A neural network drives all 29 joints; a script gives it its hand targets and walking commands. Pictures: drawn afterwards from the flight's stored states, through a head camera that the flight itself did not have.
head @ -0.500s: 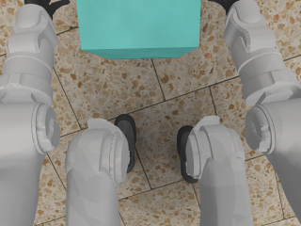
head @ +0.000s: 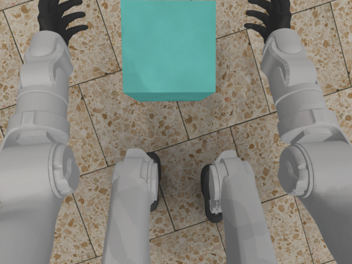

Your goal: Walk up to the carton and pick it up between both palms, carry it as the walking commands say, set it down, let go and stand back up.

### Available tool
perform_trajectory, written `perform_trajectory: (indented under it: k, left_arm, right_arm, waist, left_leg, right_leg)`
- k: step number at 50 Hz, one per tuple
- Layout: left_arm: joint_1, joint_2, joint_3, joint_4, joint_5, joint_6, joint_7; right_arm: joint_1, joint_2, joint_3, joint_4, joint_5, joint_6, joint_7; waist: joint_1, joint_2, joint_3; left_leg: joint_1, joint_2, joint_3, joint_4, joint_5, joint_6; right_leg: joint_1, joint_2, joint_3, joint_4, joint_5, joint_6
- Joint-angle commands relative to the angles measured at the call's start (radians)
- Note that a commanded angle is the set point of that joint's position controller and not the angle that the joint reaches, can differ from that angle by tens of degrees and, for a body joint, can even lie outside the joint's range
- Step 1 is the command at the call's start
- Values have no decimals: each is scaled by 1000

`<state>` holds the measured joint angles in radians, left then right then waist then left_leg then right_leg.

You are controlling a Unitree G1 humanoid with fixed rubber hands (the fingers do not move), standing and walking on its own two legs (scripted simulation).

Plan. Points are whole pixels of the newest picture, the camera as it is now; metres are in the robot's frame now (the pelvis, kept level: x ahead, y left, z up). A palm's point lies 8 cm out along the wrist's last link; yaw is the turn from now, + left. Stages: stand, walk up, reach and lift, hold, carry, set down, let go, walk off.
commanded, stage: set down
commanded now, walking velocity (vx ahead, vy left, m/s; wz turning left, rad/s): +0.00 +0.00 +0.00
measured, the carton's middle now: (169, 62) +0.54 +0.06 -0.33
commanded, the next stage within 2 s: let go in 0.80 s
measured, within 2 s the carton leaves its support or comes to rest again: neither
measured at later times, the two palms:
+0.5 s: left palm out of the picture +0.52 +0.26 +0.04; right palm out of the picture +0.54 -0.14 +0.05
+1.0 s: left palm out of the picture +0.49 +0.26 +0.11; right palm out of the picture +0.51 -0.15 +0.11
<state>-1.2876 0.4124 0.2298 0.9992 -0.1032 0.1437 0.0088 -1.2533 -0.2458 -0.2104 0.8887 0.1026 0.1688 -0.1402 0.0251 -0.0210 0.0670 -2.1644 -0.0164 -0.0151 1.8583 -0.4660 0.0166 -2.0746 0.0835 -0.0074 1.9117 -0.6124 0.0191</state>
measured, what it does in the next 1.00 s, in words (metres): rises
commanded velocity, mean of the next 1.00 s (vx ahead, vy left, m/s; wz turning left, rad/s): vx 0.00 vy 0.00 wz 0.00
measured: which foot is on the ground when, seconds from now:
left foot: down 0.00-1.00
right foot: down 0.00-1.00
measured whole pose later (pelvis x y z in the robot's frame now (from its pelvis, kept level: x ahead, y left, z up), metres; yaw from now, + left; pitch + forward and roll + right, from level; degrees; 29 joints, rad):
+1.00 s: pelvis +0.05 +0.01 +0.22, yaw +2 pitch +43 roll -2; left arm -0.89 0.25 0.34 0.80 0.12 0.11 -0.06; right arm -0.85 -0.13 -0.31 0.72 -0.11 0.13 -0.04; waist 0.01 -0.01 -0.06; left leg -1.44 -0.03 -0.03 0.93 -0.23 0.02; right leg -1.36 0.05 0.03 0.95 -0.33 0.02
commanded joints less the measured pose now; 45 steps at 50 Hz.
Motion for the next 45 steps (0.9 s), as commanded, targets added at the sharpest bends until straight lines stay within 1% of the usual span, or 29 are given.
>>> perform_trajectory:
  k: [1, 7, 12, 16, 25, 33, 34, 37, 40, 43, 45]
  left_arm:
    - [-226, 133, 25, -142, 15, -6, -6]
    - [-169, 121, 44, -201, 39, 7, -18]
    - [-125, 103, 56, -227, 55, 9, -28]
    - [-95, 89, 65, -227, 66, 5, -37]
    - [-39, 65, 84, -211, 91, -10, -55]
    - [7, 40, 97, -223, 113, -22, -72]
    - [13, 33, 99, -210, 116, -24, -75]
    - [22, 3, 113, -162, 137, -38, -81]
    - [45, -15, 138, -138, 170, -47, -84]
    - [85, -17, 161, -156, 202, -55, -82]
    - [127, -22, 160, -203, 217, -54, -74]
  right_arm:
    - [-224, -100, -14, -138, -6, -8, 4]
    - [-163, -95, -28, -183, -18, 3, 16]
    - [-116, -88, -41, -203, -27, 3, 32]
    - [-82, -79, -49, -203, -36, -2, 46]
    - [-22, -61, -69, -196, -65, -18, 70]
    - [30, -48, -90, -205, -91, -32, 89]
    - [36, -41, -92, -193, -97, -35, 92]
    - [37, -15, -110, -150, -126, -48, 102]
    - [60, 4, -130, -123, -155, -56, 104]
    - [99, 9, -136, -133, -178, -64, 100]
    - [146, -3, -138, -169, -191, -66, 101]
  waist:
    - [20, 52, -1152]
    - [16, 58, -1206]
    - [12, 65, -1217]
    - [11, 67, -1202]
    - [7, 60, -1138]
    - [5, 57, -1090]
    - [6, 55, -1067]
    - [6, 45, -960]
    - [2, 37, -925]
    - [3, 40, -961]
    - [0, 54, -1048]
  left_leg:
    - [869, -20, 26, -171, 320, -21]
    - [985, -29, 28, -269, 390, -26]
    - [1084, -31, 22, -355, 454, -29]
    - [1147, -30, 16, -432, 482, -31]
    - [1279, -23, 5, -628, 500, -32]
    - [1433, -11, -12, -802, 554, -28]
    - [1436, -9, -14, -820, 552, -28]
    - [1402, -7, -20, -861, 513, -30]
    - [1393, -8, -20, -884, 498, -32]
    - [1439, -13, -19, -894, 541, -33]
    - [1524, -14, -20, -897, 610, -30]
  right_leg:
    - [375, 16, -52, -249, 229, 10]
    - [445, 22, -57, -352, 287, 16]
    - [488, 23, -58, -444, 337, 23]
    - [525, 21, -54, -524, 361, 28]
    - [647, 9, -35, -724, 383, 36]
    - [768, -2, -12, -908, 429, 41]
    - [772, -5, -11, -928, 427, 41]
    - [760, -16, -10, -971, 399, 37]
    - [786, -20, -12, -1002, 399, 36]
    - [834, -16, -12, -1023, 437, 36]
    - [876, -10, -16, -1026, 490, 35]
